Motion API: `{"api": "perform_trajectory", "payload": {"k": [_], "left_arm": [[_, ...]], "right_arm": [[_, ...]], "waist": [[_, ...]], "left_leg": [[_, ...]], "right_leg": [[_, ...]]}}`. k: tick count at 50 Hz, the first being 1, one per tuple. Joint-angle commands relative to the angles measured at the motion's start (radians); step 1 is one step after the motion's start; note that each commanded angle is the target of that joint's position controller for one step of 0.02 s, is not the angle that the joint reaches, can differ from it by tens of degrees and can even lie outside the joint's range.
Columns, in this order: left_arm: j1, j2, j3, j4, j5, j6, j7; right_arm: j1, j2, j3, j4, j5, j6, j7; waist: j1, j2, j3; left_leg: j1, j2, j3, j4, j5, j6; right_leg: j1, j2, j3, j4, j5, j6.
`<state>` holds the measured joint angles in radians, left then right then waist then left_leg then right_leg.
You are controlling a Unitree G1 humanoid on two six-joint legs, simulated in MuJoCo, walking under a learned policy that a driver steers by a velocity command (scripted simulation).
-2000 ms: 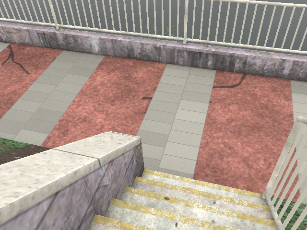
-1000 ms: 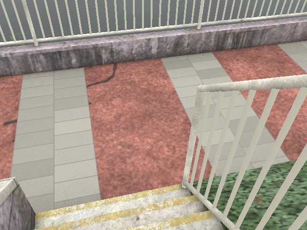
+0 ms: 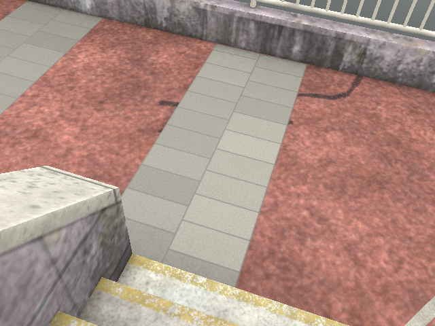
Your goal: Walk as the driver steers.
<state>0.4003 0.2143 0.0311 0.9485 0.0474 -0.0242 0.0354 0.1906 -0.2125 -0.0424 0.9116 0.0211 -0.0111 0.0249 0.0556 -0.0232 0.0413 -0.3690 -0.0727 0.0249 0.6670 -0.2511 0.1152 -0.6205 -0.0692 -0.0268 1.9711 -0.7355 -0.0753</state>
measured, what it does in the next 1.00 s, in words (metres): goes down, turning right: right foot 0.20 m lower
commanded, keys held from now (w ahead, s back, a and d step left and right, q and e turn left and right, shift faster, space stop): w+e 0.32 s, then e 0.42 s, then no key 0.08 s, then q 0.18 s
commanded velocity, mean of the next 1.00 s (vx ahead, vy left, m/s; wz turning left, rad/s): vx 0.27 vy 0.00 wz -0.28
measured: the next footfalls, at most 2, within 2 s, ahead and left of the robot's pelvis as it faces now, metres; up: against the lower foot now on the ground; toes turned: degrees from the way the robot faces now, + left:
right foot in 0.44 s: +0.29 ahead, -0.16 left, -0.20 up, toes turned -11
left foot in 1.10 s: +0.55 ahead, -0.01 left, -0.40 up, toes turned -20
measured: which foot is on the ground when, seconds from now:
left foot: down 0.00-0.44, up 0.46-1.00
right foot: up 0.00-0.42, down 0.44-1.00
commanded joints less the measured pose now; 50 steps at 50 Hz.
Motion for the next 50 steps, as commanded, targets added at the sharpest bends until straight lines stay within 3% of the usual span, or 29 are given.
{"api": "perform_trajectory", "payload": {"k": [1, 2, 3, 4, 5, 7, 10, 14, 18, 19, 20, 21, 22, 23, 24, 25, 26, 28, 29, 30, 31, 34, 37, 39, 41, 43, 46, 48, 50], "left_arm": [[-0.027, 0.088, 0.018, -0.098, 0.018, 0.009, 0.006], [-0.055, 0.086, 0.017, -0.084, 0.007, 0.026, -0.001], [-0.082, 0.042, 0.007, -0.099, 0.010, 0.038, -0.009], [-0.025, 0.023, 0.010, -0.041, 0.010, 0.044, -0.018], [0.041, 0.018, 0.015, -0.010, 0.012, 0.042, -0.020], [-0.004, 0.061, 0.040, -0.020, -0.011, 0.026, -0.028], [-0.130, 0.060, 0.039, -0.073, 0.001, 0.035, -0.035], [-0.269, 0.054, 0.036, -0.113, -0.005, 0.036, -0.039], [-0.285, 0.057, 0.034, -0.099, 0.006, 0.003, -0.048], [-0.282, 0.042, 0.021, -0.123, -0.026, -0.012, -0.050], [-0.078, 0.052, 0.038, -0.042, -0.016, -0.002, -0.049], [0.038, 0.094, 0.043, -0.012, -0.051, -0.003, -0.047], [0.194, 0.110, 0.056, 0.034, -0.048, -0.003, -0.060], [0.201, 0.166, 0.068, 0.056, -0.045, -0.002, -0.063], [0.171, 0.187, 0.045, 0.036, -0.053, 0.001, -0.072], [0.195, 0.203, 0.050, 0.016, -0.076, 0.010, -0.070], [0.167, 0.200, 0.042, 0.004, -0.071, 0.016, -0.060], [0.123, 0.182, 0.033, -0.004, -0.055, 0.023, -0.024], [0.095, 0.165, 0.018, -0.016, -0.036, 0.019, -0.021], [0.086, 0.120, -0.001, -0.028, -0.041, 0.010, -0.021], [0.044, 0.077, -0.024, -0.052, -0.049, 0.007, -0.001], [0.011, 0.099, -0.030, -0.098, -0.052, 0.015, 0.027], [0.078, 0.089, -0.023, -0.085, -0.077, 0.023, 0.032], [0.099, 0.094, -0.019, -0.096, -0.062, 0.036, 0.033], [0.101, 0.081, -0.024, -0.106, -0.064, 0.027, 0.027], [0.063, 0.039, -0.042, -0.117, -0.056, 0.019, 0.031], [-0.008, 0.007, -0.068, -0.126, -0.068, 0.002, 0.038], [-0.031, 0.017, -0.071, -0.123, -0.052, -0.003, 0.033], [-0.015, 0.026, -0.067, -0.114, -0.020, 0.025, 0.018]], "right_arm": [[0.256, -0.127, -0.011, 0.043, -0.031, -0.007, -0.020], [0.241, -0.072, 0.019, 0.042, -0.047, -0.012, -0.024], [0.189, -0.038, 0.036, 0.036, -0.037, -0.021, -0.036], [0.203, -0.076, 0.024, 0.046, -0.054, -0.031, -0.036], [0.225, -0.116, 0.013, 0.057, -0.062, -0.038, -0.035], [0.211, -0.081, 0.020, 0.080, -0.026, -0.058, -0.041], [0.219, -0.084, 0.020, 0.093, -0.016, -0.068, -0.046], [0.295, -0.082, 0.023, 0.107, -0.036, -0.073, -0.055], [0.332, -0.098, 0.018, 0.112, -0.045, -0.066, -0.077], [0.272, -0.110, 0.015, 0.081, -0.059, -0.061, -0.079], [0.199, -0.149, 0.003, 0.105, -0.056, -0.049, -0.080], [0.239, -0.110, 0.014, 0.087, -0.063, -0.035, -0.079], [0.202, -0.137, 0.002, 0.088, -0.062, -0.029, -0.086], [0.252, -0.085, -0.007, 0.077, -0.070, -0.018, -0.091], [0.330, -0.034, 0.009, 0.004, -0.041, -0.016, -0.084], [0.191, -0.084, 0.013, -0.036, -0.054, -0.005, -0.084], [0.135, -0.106, 0.011, -0.055, -0.056, 0.007, -0.087], [0.127, -0.054, 0.023, -0.054, -0.081, 0.019, -0.084], [0.124, -0.049, 0.023, -0.064, -0.087, 0.038, -0.083], [0.053, -0.071, 0.013, -0.068, -0.090, 0.049, -0.086], [-0.023, -0.030, 0.033, -0.130, -0.071, 0.062, -0.079], [0.045, 0.015, 0.047, -0.101, -0.085, 0.069, -0.083], [-0.010, -0.061, 0.019, -0.125, -0.082, 0.066, -0.083], [-0.046, -0.051, 0.017, -0.135, -0.083, 0.058, -0.079], [-0.077, -0.059, 0.010, -0.146, -0.076, 0.059, -0.076], [-0.082, -0.047, 0.009, -0.139, -0.066, 0.062, -0.059], [-0.110, -0.024, 0.017, -0.138, -0.053, 0.037, -0.038], [-0.100, -0.024, 0.015, -0.129, -0.025, 0.018, -0.024], [-0.089, -0.011, 0.016, -0.135, -0.001, 0.001, -0.010]], "waist": [[-0.065, 0.163, -0.055], [-0.032, 0.077, 0.058], [0.006, 0.053, 0.083], [0.017, 0.046, 0.072], [0.021, 0.114, 0.016], [0.029, 0.119, 0.028], [-0.004, 0.094, 0.073], [-0.076, 0.097, 0.110], [-0.130, 0.110, 0.143], [-0.118, 0.106, 0.173], [-0.022, 0.181, 0.027], [-0.006, 0.095, 0.031], [0.076, 0.087, -0.041], [0.062, -0.184, -0.006], [-0.075, -0.258, -0.092], [0.024, -0.138, -0.158], [0.019, -0.041, -0.151], [-0.026, -0.057, -0.198], [-0.067, -0.048, -0.191], [-0.061, -0.011, -0.118], [-0.085, 0.027, -0.090], [-0.117, -0.107, -0.172], [-0.101, -0.062, -0.093], [-0.073, -0.071, -0.084], [-0.073, -0.055, -0.048], [-0.064, -0.050, -0.004], [-0.042, -0.056, 0.039], [-0.010, -0.052, 0.073], [0.061, -0.056, 0.063]], "left_leg": [[0.270, 0.437, -0.567, -0.228, -0.288, 0.227], [0.036, 0.379, -0.495, -0.247, -0.204, 0.187], [-0.152, 0.340, -0.428, -0.205, -0.165, 0.168], [-0.215, 0.306, -0.371, -0.168, -0.095, 0.137], [-0.195, 0.308, -0.374, -0.135, 0.085, 0.115], [-0.145, 0.254, -0.294, -0.031, -0.054, 0.029], [-0.181, 0.259, -0.280, 0.018, -0.280, 0.043], [-0.144, 0.261, -0.234, 0.133, -0.313, 0.062], [-0.029, 0.299, -0.190, 0.325, -0.011, 0.062], [-0.057, 0.275, -0.128, 0.341, 0.107, 0.052], [-0.147, 0.311, -0.123, 0.483, 0.267, 0.054], [-0.045, 0.245, -0.015, 0.677, 0.486, 0.036], [-0.152, 0.215, -0.004, 0.943, 0.466, 0.038], [-0.305, 0.009, 0.100, 1.423, -0.386, 0.003], [-0.718, 0.026, 0.068, 1.523, -0.621, -0.036], [-0.828, 0.046, 0.047, 1.513, -0.560, -0.041], [-0.817, 0.077, -0.006, 1.409, -0.421, -0.050], [-0.830, 0.108, -0.079, 1.301, -0.237, -0.092], [-0.776, 0.099, -0.070, 1.183, -0.100, -0.116], [-0.772, 0.090, -0.051, 1.180, -0.073, -0.125], [-0.706, 0.070, -0.038, 0.964, 0.088, -0.159], [-0.528, 0.039, -0.033, 0.900, 0.303, -0.190], [-0.609, 0.048, -0.092, 0.729, 0.397, -0.188], [-0.668, 0.049, -0.110, 0.704, 0.372, -0.188], [-0.606, 0.070, -0.146, 0.590, 0.338, -0.178], [-0.508, 0.074, -0.160, 0.422, 0.472, -0.171], [-0.299, 0.094, -0.203, 0.117, 0.673, -0.152], [-0.156, 0.103, -0.224, -0.160, 0.691, -0.125], [-0.030, 0.127, -0.192, -0.356, 0.637, -0.103]], "right_leg": [[-0.525, -0.038, 0.129, -0.248, 0.356, 0.033], [-0.423, -0.029, 0.117, -0.398, 0.494, 0.067], [-0.290, -0.003, 0.112, -0.539, 0.605, 0.107], [-0.205, 0.026, 0.115, -0.561, 0.700, 0.111], [-0.162, 0.062, 0.143, -0.508, 0.753, 0.094], [-0.219, 0.098, 0.240, -0.712, 0.986, 0.061], [-0.177, 0.117, 0.223, -0.885, 1.158, 0.060], [-0.116, 0.118, 0.170, -1.047, 1.225, 0.045], [-0.067, 0.088, 0.106, -1.167, 1.184, 0.007], [0.031, 0.079, 0.019, -1.412, 1.064, 0.003], [0.325, 0.062, 0.010, -1.212, 1.115, -0.023], [0.372, 0.099, -0.058, -1.478, 0.995, -0.039], [0.640, 0.068, -0.027, -1.617, 1.073, -0.069], [0.728, -0.080, 0.164, -1.725, 1.490, -0.136], [1.015, -0.196, 0.279, -1.217, 2.169, -0.132], [1.040, -0.225, 0.306, -1.276, 2.067, -0.165], [0.889, -0.216, 0.327, -1.326, 1.738, -0.199], [0.741, -0.239, 0.412, -1.301, 1.469, -0.269], [0.571, -0.188, 0.423, -1.329, 1.263, -0.255], [0.479, -0.150, 0.415, -1.308, 1.379, -0.227], [0.327, -0.124, 0.404, -1.343, 1.325, -0.198], [0.261, -0.065, 0.412, -1.286, 1.378, -0.139], [0.330, 0.011, 0.445, -1.204, 1.137, -0.107], [0.401, 0.004, 0.509, -1.180, 1.020, -0.118], [0.378, -0.015, 0.576, -1.191, 1.026, -0.132], [0.293, 0.000, 0.558, -1.186, 0.791, -0.138], [0.164, 0.021, 0.523, -1.178, 0.434, -0.139], [0.125, 0.034, 0.467, -1.165, 0.396, -0.140], [0.119, 0.053, 0.410, -1.113, 0.407, -0.154]]}}
Velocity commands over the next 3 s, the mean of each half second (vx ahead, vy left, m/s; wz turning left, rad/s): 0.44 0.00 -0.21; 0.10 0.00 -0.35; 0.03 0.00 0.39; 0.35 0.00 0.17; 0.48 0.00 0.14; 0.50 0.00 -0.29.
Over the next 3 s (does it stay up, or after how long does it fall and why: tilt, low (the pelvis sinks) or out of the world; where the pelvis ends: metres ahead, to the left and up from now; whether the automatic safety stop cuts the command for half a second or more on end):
stays up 1.06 -0.26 -0.78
